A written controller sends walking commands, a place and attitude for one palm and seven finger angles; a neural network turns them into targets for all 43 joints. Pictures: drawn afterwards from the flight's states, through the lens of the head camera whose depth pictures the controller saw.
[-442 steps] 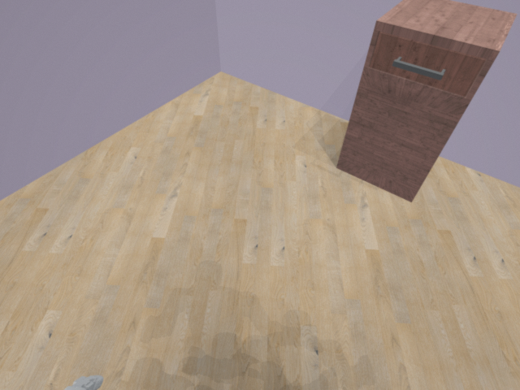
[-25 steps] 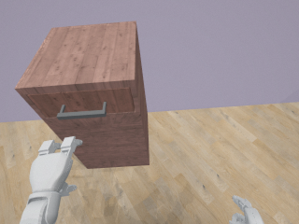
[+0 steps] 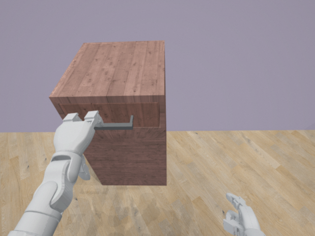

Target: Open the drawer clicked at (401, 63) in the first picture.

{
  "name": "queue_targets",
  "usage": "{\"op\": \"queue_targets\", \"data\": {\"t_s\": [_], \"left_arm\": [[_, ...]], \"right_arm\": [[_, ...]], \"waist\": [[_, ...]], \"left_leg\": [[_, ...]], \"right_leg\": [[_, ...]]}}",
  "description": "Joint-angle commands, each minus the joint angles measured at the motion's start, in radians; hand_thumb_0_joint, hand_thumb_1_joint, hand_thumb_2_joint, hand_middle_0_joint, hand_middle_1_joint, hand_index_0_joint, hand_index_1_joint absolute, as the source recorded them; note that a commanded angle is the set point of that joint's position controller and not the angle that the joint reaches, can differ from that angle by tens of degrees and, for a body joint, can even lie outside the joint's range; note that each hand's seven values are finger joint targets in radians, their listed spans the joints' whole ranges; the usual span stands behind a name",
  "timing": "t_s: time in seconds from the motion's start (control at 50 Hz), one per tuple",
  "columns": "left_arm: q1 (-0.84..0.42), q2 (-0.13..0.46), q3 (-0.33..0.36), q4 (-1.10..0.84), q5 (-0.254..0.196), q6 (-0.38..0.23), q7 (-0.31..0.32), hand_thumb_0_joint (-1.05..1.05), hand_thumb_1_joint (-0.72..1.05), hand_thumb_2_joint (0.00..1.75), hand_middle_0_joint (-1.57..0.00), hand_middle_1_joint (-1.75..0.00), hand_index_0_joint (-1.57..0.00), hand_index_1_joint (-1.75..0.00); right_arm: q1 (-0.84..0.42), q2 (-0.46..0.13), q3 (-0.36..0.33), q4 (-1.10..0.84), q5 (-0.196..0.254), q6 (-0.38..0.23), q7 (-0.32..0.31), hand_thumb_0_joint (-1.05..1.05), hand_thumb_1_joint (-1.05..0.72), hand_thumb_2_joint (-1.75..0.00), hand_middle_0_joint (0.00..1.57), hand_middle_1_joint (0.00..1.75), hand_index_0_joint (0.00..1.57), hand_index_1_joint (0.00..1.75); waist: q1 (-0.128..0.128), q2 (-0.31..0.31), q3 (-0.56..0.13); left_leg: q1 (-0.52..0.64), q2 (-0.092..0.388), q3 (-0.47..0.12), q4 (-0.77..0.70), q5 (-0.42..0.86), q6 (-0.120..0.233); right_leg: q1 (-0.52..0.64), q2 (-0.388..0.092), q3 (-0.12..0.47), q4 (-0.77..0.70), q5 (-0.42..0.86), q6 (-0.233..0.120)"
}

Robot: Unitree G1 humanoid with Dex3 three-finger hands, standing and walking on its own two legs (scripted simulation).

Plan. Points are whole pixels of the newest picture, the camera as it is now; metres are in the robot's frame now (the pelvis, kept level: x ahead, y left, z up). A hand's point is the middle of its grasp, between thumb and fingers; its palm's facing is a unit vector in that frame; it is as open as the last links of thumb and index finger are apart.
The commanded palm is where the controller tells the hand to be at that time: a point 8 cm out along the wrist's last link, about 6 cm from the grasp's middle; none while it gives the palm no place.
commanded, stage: raise the hand with hooked fingers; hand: left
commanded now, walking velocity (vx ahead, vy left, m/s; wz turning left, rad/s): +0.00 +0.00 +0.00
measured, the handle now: (110, 122) +0.52 +0.28 -0.09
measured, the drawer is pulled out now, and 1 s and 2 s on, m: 0.00 0.00 0.00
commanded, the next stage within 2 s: move the hooked fingers above the handle in 0.40 s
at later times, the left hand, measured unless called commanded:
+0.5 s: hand (90, 142) +0.31 +0.23 +0.07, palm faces +0.05 -0.09 -0.99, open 13.9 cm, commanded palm +0.29 +0.23 +0.13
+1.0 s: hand (97, 137) +0.36 +0.24 +0.03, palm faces -0.05 -0.06 -1.00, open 13.9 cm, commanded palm +0.35 +0.25 +0.09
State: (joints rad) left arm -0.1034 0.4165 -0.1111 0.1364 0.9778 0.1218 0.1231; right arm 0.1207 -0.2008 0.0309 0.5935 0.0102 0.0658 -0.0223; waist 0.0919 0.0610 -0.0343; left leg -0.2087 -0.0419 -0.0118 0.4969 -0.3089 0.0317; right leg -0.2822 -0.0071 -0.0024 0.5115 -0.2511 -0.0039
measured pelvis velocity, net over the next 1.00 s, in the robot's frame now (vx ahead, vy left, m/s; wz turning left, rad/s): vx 0.02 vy -0.02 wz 0.00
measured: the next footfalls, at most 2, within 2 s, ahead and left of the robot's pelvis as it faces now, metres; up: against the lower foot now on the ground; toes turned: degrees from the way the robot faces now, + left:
none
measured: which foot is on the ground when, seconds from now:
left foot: down 0.00-1.00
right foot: down 0.00-1.00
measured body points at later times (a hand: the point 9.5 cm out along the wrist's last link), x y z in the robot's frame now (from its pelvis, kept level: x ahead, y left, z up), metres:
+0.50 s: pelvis +0.01 +0.00 +0.00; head +0.03 -0.04 +0.45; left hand +0.31 +0.24 +0.12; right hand +0.19 -0.23 -0.11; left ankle -0.03 +0.10 -0.74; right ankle +0.01 -0.12 -0.74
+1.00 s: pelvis +0.02 -0.02 -0.01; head +0.06 -0.04 +0.44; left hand +0.36 +0.24 +0.09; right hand +0.17 -0.27 -0.12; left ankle -0.03 +0.10 -0.74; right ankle +0.01 -0.12 -0.74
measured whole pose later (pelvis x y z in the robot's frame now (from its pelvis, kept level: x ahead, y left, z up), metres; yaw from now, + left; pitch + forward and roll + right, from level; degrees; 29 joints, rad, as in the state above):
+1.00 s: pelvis +0.02 -0.02 -0.01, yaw +0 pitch +9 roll +0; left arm -0.27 0.46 -0.03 0.45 0.99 -0.05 0.16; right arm 0.21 -0.26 -0.04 0.62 0.02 0.08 -0.03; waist 0.04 0.05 -0.07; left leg -0.36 -0.02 -0.02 0.55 -0.34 0.01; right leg -0.43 0.02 -0.01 0.56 -0.28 -0.03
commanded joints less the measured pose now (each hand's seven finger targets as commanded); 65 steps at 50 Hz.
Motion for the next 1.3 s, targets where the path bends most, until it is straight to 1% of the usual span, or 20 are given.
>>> {"op": "queue_targets", "data": {"t_s": [0.0,0.14,0.22,0.32,0.48,0.56,0.6,0.66,0.68,0.74,0.82,0.88,0.96,1.02,1.1,1.12,1.16,1.2,1.24,1.28], "left_arm": [[-0.321,0.190,0.111,-0.174,0.005,-0.039,0.008,0.00,-0.50,0.30,-0.30,-1.20,-0.30,-1.20],[-0.226,0.196,0.143,-0.198,-0.022,-0.078,-0.006,0.00,-0.50,0.30,-0.30,-1.20,-0.30,-1.20],[-0.259,0.227,0.169,-0.272,-0.006,-0.110,0.042,0.00,-0.50,0.30,-0.30,-1.20,-0.30,-1.20],[-0.237,0.215,0.169,-0.222,-0.020,-0.088,0.078,0.00,-0.50,0.30,-0.30,-1.20,-0.30,-1.20],[-0.224,0.199,0.133,-0.199,-0.025,-0.056,0.051,0.00,-0.50,0.30,-0.30,-1.20,-0.30,-1.20],[-0.280,0.255,0.180,-0.093,-0.010,-0.058,0.045,0.00,-0.50,0.30,-0.30,-1.20,-0.30,-1.20],[-0.346,0.241,0.158,-0.075,-0.005,-0.076,0.043,0.00,-0.50,0.30,-0.30,-1.20,-0.30,-1.20],[-0.411,0.282,0.186,-0.018,0.000,-0.106,0.048,0.00,-0.50,0.30,-0.30,-1.20,-0.30,-1.20],[-0.435,0.243,0.152,-0.022,-0.001,-0.120,0.049,0.00,-0.50,0.30,-0.30,-1.20,-0.30,-1.20],[-0.417,0.284,0.196,0.028,0.003,-0.141,0.056,0.00,-0.50,0.30,-0.30,-1.20,-0.30,-1.20],[-0.410,0.253,0.174,0.070,-0.001,-0.155,0.065,0.00,-0.50,0.30,-0.30,-1.20,-0.30,-1.20],[-0.447,0.275,0.189,0.103,0.003,-0.167,0.074,0.00,-0.50,0.30,-0.30,-1.20,-0.30,-1.20],[-0.520,0.288,0.190,0.122,0.019,-0.187,0.099,0.00,-0.50,0.30,-0.30,-1.20,-0.30,-1.20],[-0.556,0.306,0.210,0.190,0.028,-0.191,0.124,0.00,-0.50,0.30,-0.30,-1.20,-0.30,-1.20],[-0.569,0.299,0.208,0.224,0.041,-0.194,0.154,0.00,-0.50,0.30,-0.30,-1.20,-0.30,-1.20],[-0.559,0.277,0.192,0.249,0.037,-0.188,0.157,0.00,-0.50,0.30,-0.30,-1.20,-0.30,-1.20],[-0.581,0.315,0.225,0.315,0.042,-0.179,0.165,0.00,-0.50,0.30,-0.30,-1.20,-0.30,-1.20],[-0.616,0.286,0.187,0.345,0.050,-0.175,0.166,0.00,-0.50,0.30,-0.30,-1.20,-0.30,-1.20],[-0.643,0.335,0.225,0.379,0.056,-0.178,0.170,0.00,-0.50,0.30,-0.30,-1.20,-0.30,-1.20],[-0.688,0.299,0.189,0.387,0.065,-0.193,0.173,0.00,-0.50,0.30,-0.30,-1.20,-0.30,-1.20]], "right_arm": [[-0.089,-0.131,-0.061,-0.133,0.001,-0.046,-0.011,0.00,-0.90,-0.90,0.20,0.30,0.20,0.30],[-0.069,-0.148,-0.072,-0.147,0.001,-0.039,0.010,0.00,-0.90,-0.90,0.20,0.30,0.20,0.30],[-0.063,-0.145,-0.082,-0.139,0.000,-0.047,0.012,0.00,-0.90,-0.90,0.20,0.30,0.20,0.30],[-0.059,-0.149,-0.089,-0.126,0.010,-0.049,0.008,0.00,-0.90,-0.90,0.20,0.30,0.20,0.30],[-0.079,-0.150,-0.084,-0.132,0.015,-0.046,0.004,0.00,-0.90,-0.90,0.20,0.30,0.20,0.30],[-0.069,-0.153,-0.077,-0.120,0.017,-0.038,-0.010,0.00,-0.90,-0.90,0.20,0.30,0.20,0.30],[-0.068,-0.150,-0.078,-0.118,0.019,-0.039,-0.015,0.00,-0.90,-0.90,0.20,0.30,0.20,0.30],[-0.047,-0.151,-0.080,-0.110,0.017,-0.040,-0.025,0.00,-0.90,-0.90,0.20,0.30,0.20,0.30],[-0.041,-0.147,-0.084,-0.111,0.015,-0.045,-0.024,0.00,-0.90,-0.90,0.20,0.30,0.20,0.30],[-0.013,-0.155,-0.095,-0.107,0.012,-0.042,-0.024,0.00,-0.90,-0.90,0.20,0.30,0.20,0.30],[0.010,-0.156,-0.104,-0.110,0.012,-0.037,-0.018,0.00,-0.90,-0.90,0.20,0.30,0.20,0.30],[0.027,-0.165,-0.110,-0.105,0.012,-0.031,-0.018,0.00,-0.90,-0.90,0.20,0.30,0.20,0.30],[0.059,-0.170,-0.119,-0.095,0.011,-0.026,-0.017,0.00,-0.90,-0.90,0.20,0.30,0.20,0.30],[0.088,-0.176,-0.127,-0.076,0.011,-0.021,-0.018,0.00,-0.90,-0.90,0.20,0.30,0.20,0.30],[0.117,-0.178,-0.136,-0.068,0.007,-0.018,-0.010,0.00,-0.90,-0.90,0.20,0.30,0.20,0.30],[0.125,-0.178,-0.136,-0.067,0.009,-0.016,-0.008,0.00,-0.90,-0.90,0.20,0.30,0.20,0.30],[0.139,-0.186,-0.137,-0.060,0.010,-0.012,-0.008,0.00,-0.90,-0.90,0.20,0.30,0.20,0.30],[0.145,-0.187,-0.134,-0.062,0.011,-0.009,-0.007,0.00,-0.90,-0.90,0.20,0.30,0.20,0.30],[0.160,-0.194,-0.137,-0.056,0.009,-0.005,-0.010,0.00,-0.90,-0.90,0.20,0.30,0.20,0.30],[0.179,-0.190,-0.141,-0.055,0.006,-0.005,-0.008,0.00,-0.90,-0.90,0.20,0.30,0.20,0.30]], "waist": [[-0.024,-0.003,-0.192],[-0.011,-0.043,-0.203],[-0.006,0.019,-0.263],[-0.013,-0.024,-0.242],[-0.022,-0.046,-0.229],[-0.026,-0.098,-0.206],[-0.036,-0.068,-0.216],[-0.043,-0.058,-0.246],[-0.050,-0.041,-0.261],[-0.046,-0.047,-0.311],[-0.052,-0.049,-0.321],[-0.060,-0.073,-0.321],[-0.070,-0.023,-0.353],[-0.084,-0.047,-0.356],[-0.080,-0.006,-0.407],[-0.083,-0.017,-0.405],[-0.089,-0.061,-0.379],[-0.099,-0.046,-0.367],[-0.099,-0.060,-0.383],[-0.106,-0.022,-0.406]], "left_leg": [[0.020,0.017,-0.007,-0.094,0.339,-0.017],[-0.001,0.025,-0.009,-0.103,0.384,-0.020],[0.043,0.023,-0.014,-0.087,0.457,-0.025],[0.015,0.018,0.000,-0.094,0.397,-0.016],[0.001,0.010,0.017,-0.095,0.374,-0.002],[-0.045,0.002,0.033,-0.090,0.318,0.005],[-0.050,-0.002,0.037,-0.075,0.315,0.007],[-0.069,-0.008,0.038,-0.055,0.291,0.010],[-0.057,-0.007,0.041,-0.043,0.308,0.012],[-0.071,-0.007,0.040,-0.015,0.350,0.012],[-0.091,-0.006,0.044,0.011,0.380,0.013],[-0.126,-0.005,0.045,0.021,0.364,0.015],[-0.124,-0.003,0.039,0.040,0.372,0.015],[-0.140,0.003,0.039,0.057,0.382,0.014],[-0.130,0.007,0.034,0.072,0.431,0.010],[-0.141,0.007,0.035,0.074,0.432,0.010],[-0.179,0.010,0.036,0.074,0.394,0.013],[-0.195,0.009,0.037,0.074,0.377,0.012],[-0.211,0.011,0.036,0.080,0.369,0.015],[-0.194,0.011,0.037,0.089,0.387,0.015]], "right_leg": [[0.131,0.028,-0.023,-0.059,0.181,-0.056],[0.155,0.029,-0.024,-0.064,0.214,-0.054],[0.156,0.028,-0.019,-0.054,0.251,-0.059],[0.153,0.027,-0.015,-0.062,0.240,-0.054],[0.179,0.022,-0.005,-0.072,0.268,-0.047],[0.179,0.018,0.006,-0.077,0.255,-0.039],[0.159,0.016,0.009,-0.066,0.262,-0.040],[0.154,0.014,0.017,-0.056,0.247,-0.037],[0.141,0.012,0.014,-0.048,0.268,-0.037],[0.155,0.015,0.019,-0.024,0.330,-0.038],[0.131,0.015,0.011,0.004,0.376,-0.038],[0.120,0.014,0.015,0.015,0.375,-0.035],[0.080,0.018,0.008,0.037,0.348,-0.041],[0.049,0.022,0.003,0.051,0.350,-0.041],[0.036,0.025,-0.001,0.074,0.364,-0.048],[0.037,0.026,-0.002,0.075,0.370,-0.047],[0.031,0.028,-0.002,0.075,0.348,-0.045],[0.009,0.027,-0.004,0.077,0.330,-0.045],[0.016,0.029,0.000,0.080,0.323,-0.046],[-0.007,0.029,-0.003,0.090,0.325,-0.047]]}}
